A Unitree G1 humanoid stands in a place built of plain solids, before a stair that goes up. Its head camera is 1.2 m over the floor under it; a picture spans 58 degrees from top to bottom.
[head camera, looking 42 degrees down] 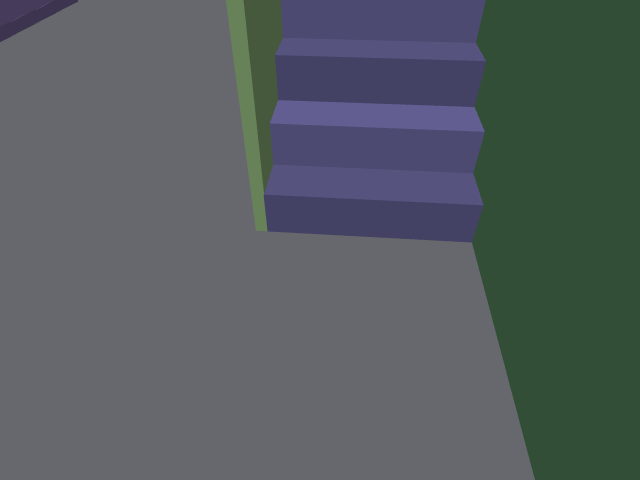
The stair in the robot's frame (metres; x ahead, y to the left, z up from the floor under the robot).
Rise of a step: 0.19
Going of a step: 0.22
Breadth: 0.85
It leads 5 degrees to the right of straight ahead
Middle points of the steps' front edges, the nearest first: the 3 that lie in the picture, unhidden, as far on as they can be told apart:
1.35 -0.20 0.19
1.57 -0.22 0.38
1.79 -0.24 0.58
